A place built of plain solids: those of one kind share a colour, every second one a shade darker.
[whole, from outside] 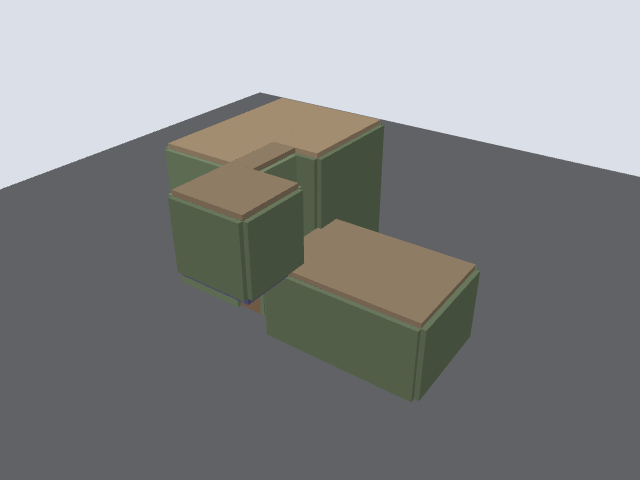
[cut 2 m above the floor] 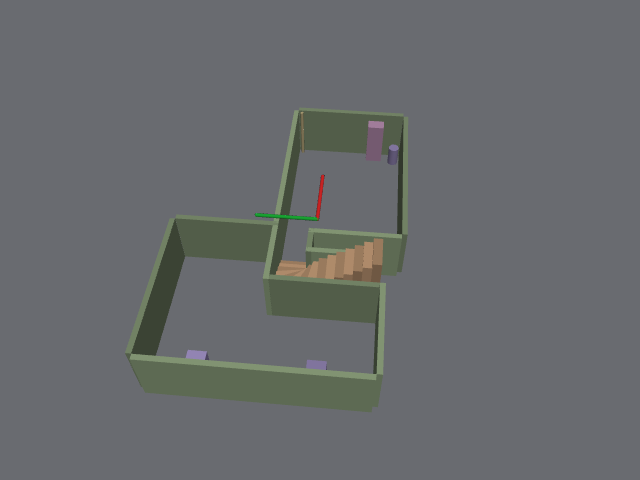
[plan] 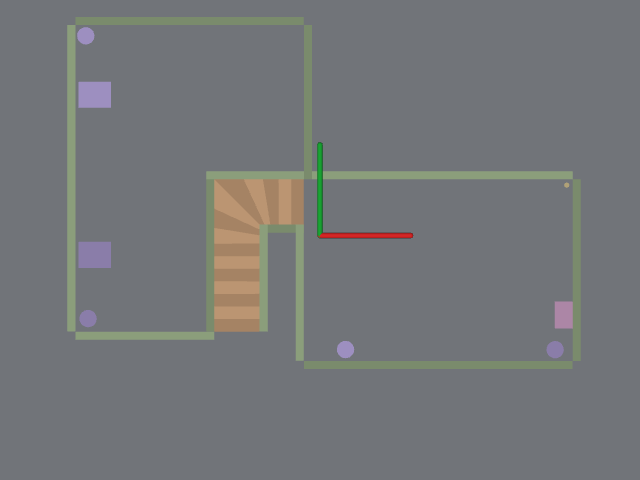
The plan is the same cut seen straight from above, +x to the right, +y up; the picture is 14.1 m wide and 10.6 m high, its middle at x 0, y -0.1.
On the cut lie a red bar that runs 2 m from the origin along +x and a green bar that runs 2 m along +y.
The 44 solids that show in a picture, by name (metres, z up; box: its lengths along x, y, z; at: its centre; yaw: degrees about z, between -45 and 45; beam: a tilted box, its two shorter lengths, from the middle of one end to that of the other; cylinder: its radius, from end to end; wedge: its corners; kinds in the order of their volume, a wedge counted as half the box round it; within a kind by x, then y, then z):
{
 "wall_1": {"box": [0.18, 6.77, 5.87], "at": [-5.49, 1.26, 2.88]},
 "wall_2": {"box": [3.07, 0.18, 5.87], "at": [-3.87, -2.21, 2.88]},
 "wall_3": {"box": [5.05, 0.18, 5.87], "at": [-2.88, 4.74, 2.88]},
 "wall_4": {"box": [0.18, 3.36, 5.87], "at": [-2.42, -0.44, 2.88]},
 "wall_5": {"box": [2.16, 0.18, 5.87], "at": [-1.43, 1.33, 2.88]},
 "wall_6": {"box": [0.18, 2.36, 5.87], "at": [-1.24, -0.94, 2.88]},
 "wall_7": {"box": [2.93, 0.18, 2.76], "at": [-0.87, -4.92, 4.44]},
 "wall_8": {"box": [0.98, 0.18, 5.87], "at": [-0.84, 0.15, 2.88]},
 "wall_9": {"box": [0.18, 3.01, 2.88], "at": [-0.44, -1.26, 1.39]},
 "wall_10": {"box": [0.18, 1.0, 2.99], "at": [-0.26, 0.74, 4.32]},
 "wall_11": {"box": [0.18, 3.41, 5.87], "at": [-0.26, 2.94, 2.88]},
 "wall_12": {"box": [0.18, 2.7, 2.76], "at": [0.69, -3.47, 4.44]},
 "wall_13": {"box": [5.93, 0.18, 2.88], "at": [2.61, -2.86, 1.39]},
 "wall_14": {"box": [5.93, 0.18, 2.88], "at": [2.61, 1.33, 1.39]},
 "wall_15": {"box": [0.18, 4.01, 2.88], "at": [5.67, -0.76, 1.39]},
 "roof_1": {"box": [3.07, 6.77, 0.2], "at": [-3.87, 1.26, 5.92]},
 "roof_2": {"box": [1.0, 2.36, 0.2], "at": [-1.83, -0.94, 5.92]},
 "roof_3": {"box": [1.98, 4.41, 0.2], "at": [-1.34, 2.44, 5.92]},
 "roof_4": {"box": [2.93, 2.7, 0.2], "at": [-0.87, -3.47, 5.92]},
 "roof_5": {"box": [5.93, 4.01, 0.19], "at": [2.61, -0.76, 2.93]},
 "tread_1": {"wedge": [[-2.34, 1.24, -0.05], [-2.34, 1.24, 0.95], [-1.68, 1.24, -0.05], [-1.68, 1.24, 0.95], [-1.34, 0.24, -0.05], [-1.34, 0.24, 0.95], [-1.23, 0.24, -0.05], [-1.23, 0.24, 0.95]]},
 "tread_2": {"wedge": [[-2.33, -2.13, -0.05], [-2.33, -2.13, 2.86], [-2.33, -1.85, -0.05], [-2.33, -1.85, 2.86], [-1.33, -2.13, -0.05], [-1.33, -2.13, 2.86], [-1.33, -1.85, -0.05], [-1.33, -1.85, 2.86]]},
 "tread_3": {"wedge": [[-2.33, -1.85, -0.05], [-2.33, -1.85, 2.67], [-2.33, -1.57, -0.05], [-2.33, -1.57, 2.67], [-1.33, -1.85, -0.05], [-1.33, -1.85, 2.67], [-1.33, -1.57, -0.05], [-1.33, -1.57, 2.67]]},
 "tread_4": {"wedge": [[-2.33, -1.57, -0.05], [-2.33, -1.57, 2.48], [-2.33, -1.29, -0.05], [-2.33, -1.29, 2.48], [-1.33, -1.57, -0.05], [-1.33, -1.57, 2.48], [-1.33, -1.29, -0.05], [-1.33, -1.29, 2.47]]},
 "tread_5": {"wedge": [[-2.33, -1.29, -0.05], [-2.33, -1.29, 2.28], [-2.33, -1.01, -0.05], [-2.33, -1.01, 2.28], [-1.33, -1.29, -0.05], [-1.33, -1.29, 2.28], [-1.33, -1.01, -0.05], [-1.33, -1.01, 2.28]]},
 "tread_6": {"wedge": [[-2.33, -1.02, -0.05], [-2.33, -1.02, 2.09], [-2.33, -0.74, -0.05], [-2.33, -0.74, 2.09], [-1.33, -1.02, -0.05], [-1.33, -1.02, 2.09], [-1.33, -0.74, -0.05], [-1.33, -0.74, 2.09]]},
 "tread_7": {"wedge": [[-2.33, -0.74, -0.05], [-2.33, -0.74, 1.9], [-2.33, -0.46, -0.05], [-2.33, -0.46, 1.9], [-1.33, -0.74, -0.05], [-1.33, -0.74, 1.9], [-1.33, -0.46, -0.05], [-1.33, -0.46, 1.9]]},
 "tread_8": {"wedge": [[-2.33, -0.46, -0.05], [-2.33, -0.46, 1.71], [-2.33, -0.18, -0.05], [-2.33, -0.18, 1.71], [-1.33, -0.46, -0.05], [-1.33, -0.46, 1.71], [-1.33, -0.18, -0.05], [-1.33, -0.18, 1.71]]},
 "tread_9": {"wedge": [[-2.33, -0.18, -0.05], [-2.33, -0.18, 1.52], [-2.33, 0.17, -0.05], [-2.33, 0.17, 1.52], [-1.33, -0.18, -0.05], [-1.33, -0.18, 1.52], [-1.33, 0.0, -0.05], [-1.33, 0.0, 1.52]]},
 "tread_10": {"wedge": [[-2.33, 0.16, -0.05], [-2.33, 0.16, 1.33], [-2.33, 0.59, -0.05], [-2.33, 0.59, 1.33], [-1.33, 0.0, -0.05], [-1.33, 0.0, 1.33], [-1.33, 0.13, -0.05], [-1.33, 0.13, 1.33]]},
 "tread_11": {"wedge": [[-2.33, 0.59, -0.05], [-2.33, 0.59, 1.14], [-2.33, 1.24, -0.05], [-2.33, 1.24, 1.14], [-1.33, 0.13, -0.05], [-1.33, 0.13, 1.14], [-1.33, 0.24, -0.05], [-1.33, 0.24, 1.14]]},
 "tread_12": {"wedge": [[-1.69, 1.24, -0.05], [-1.69, 1.24, 0.76], [-1.26, 1.24, -0.05], [-1.26, 1.24, 0.76], [-1.23, 0.24, -0.05], [-1.23, 0.24, 0.76], [-1.1, 0.24, -0.05], [-1.1, 0.24, 0.76]]},
 "tread_13": {"wedge": [[-1.26, 1.24, -0.05], [-1.26, 1.24, 0.57], [-1.1, 0.24, -0.05], [-1.1, 0.24, 0.57], [-0.91, 0.24, -0.05], [-0.91, 0.24, 0.57], [-0.91, 1.24, -0.05], [-0.91, 1.24, 0.57]]},
 "tread_14": {"wedge": [[-0.92, 0.24, -0.05], [-0.92, 0.24, 0.38], [-0.92, 1.24, -0.05], [-0.92, 1.24, 0.38], [-0.64, 0.24, -0.05], [-0.64, 0.24, 0.38], [-0.64, 1.24, -0.05], [-0.64, 1.24, 0.38]]},
 "tread_15": {"wedge": [[-0.64, 0.24, -0.05], [-0.64, 0.24, 0.19], [-0.64, 1.24, -0.05], [-0.64, 1.24, 0.19], [-0.36, 0.24, -0.05], [-0.36, 0.24, 0.19], [-0.36, 1.24, -0.05], [-0.36, 1.24, 0.19]]},
 "floor_1": {"box": [2.93, 2.7, 0.22], "at": [-0.87, -3.47, 2.94]},
 "bin_1": {"cylinder": 0.19, "from": [-5.17, 4.41, 0.0], "to": [-5.17, 4.41, 0.62]},
 "bin_2": {"cylinder": 0.19, "from": [-5.12, -1.83, 0.0], "to": [-5.12, -1.83, 0.75]},
 "bin_3": {"box": [0.72, 0.58, 1.11], "at": [-4.97, -0.43, 0.51]},
 "bin_4": {"box": [0.72, 0.58, 1.11], "at": [-4.97, 3.11, 0.51]},
 "bin_5": {"cylinder": 0.19, "from": [0.56, -2.52, 0.0], "to": [0.56, -2.52, 0.62]},
 "bin_6": {"cylinder": 0.19, "from": [5.19, -2.52, 0.0], "to": [5.19, -2.52, 0.75]},
 "machine_1": {"box": [0.4, 0.6, 1.75], "at": [5.38, -1.76, 0.82]},
 "pipe_1": {"cylinder": 0.06, "from": [5.45, 1.11, 0.0], "to": [5.45, 1.11, 2.83]}
}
